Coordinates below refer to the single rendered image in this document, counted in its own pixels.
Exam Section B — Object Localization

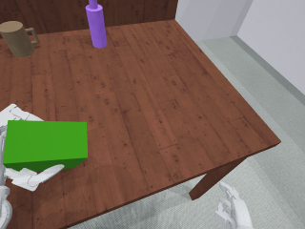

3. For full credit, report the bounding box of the robot left hand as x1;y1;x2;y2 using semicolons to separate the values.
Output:
0;103;65;192

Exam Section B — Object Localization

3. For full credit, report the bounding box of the table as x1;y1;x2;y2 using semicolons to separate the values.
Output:
0;0;282;229

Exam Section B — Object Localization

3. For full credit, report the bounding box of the sponge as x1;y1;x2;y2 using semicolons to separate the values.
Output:
3;120;88;172

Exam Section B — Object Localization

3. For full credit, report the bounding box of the left robot forearm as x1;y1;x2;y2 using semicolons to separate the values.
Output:
0;185;12;229

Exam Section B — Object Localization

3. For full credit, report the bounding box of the robot right hand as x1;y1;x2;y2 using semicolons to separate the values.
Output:
215;181;254;229

